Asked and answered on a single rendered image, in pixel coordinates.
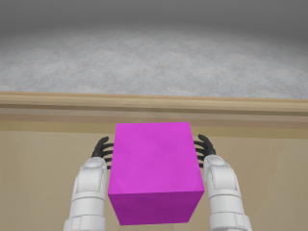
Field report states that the robot right forearm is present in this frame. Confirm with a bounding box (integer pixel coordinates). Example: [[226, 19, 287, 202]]
[[203, 154, 252, 231]]

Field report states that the right robot hand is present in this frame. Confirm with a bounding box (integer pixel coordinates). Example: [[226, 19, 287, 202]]
[[193, 134, 217, 168]]

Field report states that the left robot hand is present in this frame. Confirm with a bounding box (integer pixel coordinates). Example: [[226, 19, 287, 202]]
[[91, 137, 114, 170]]

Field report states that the carton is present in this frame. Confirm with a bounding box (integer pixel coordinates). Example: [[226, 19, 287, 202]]
[[108, 122, 205, 226]]

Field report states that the robot left forearm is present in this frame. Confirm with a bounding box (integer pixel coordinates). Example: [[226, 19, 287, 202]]
[[63, 157, 108, 231]]

